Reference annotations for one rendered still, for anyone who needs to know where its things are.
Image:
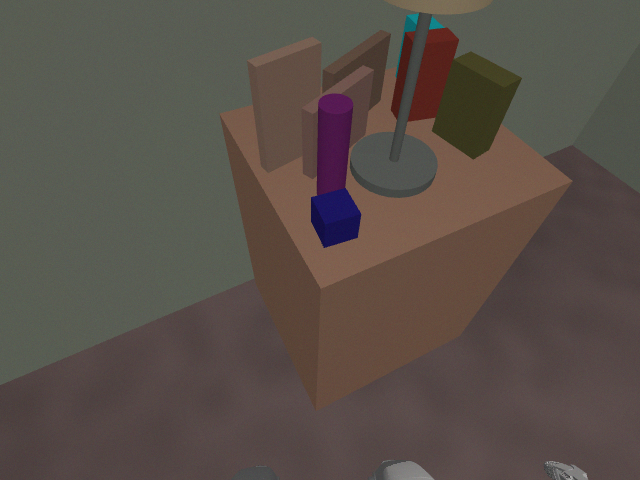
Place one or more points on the right robot hand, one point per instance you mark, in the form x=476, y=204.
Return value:
x=560, y=471

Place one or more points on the desk lamp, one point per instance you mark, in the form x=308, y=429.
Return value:
x=394, y=164

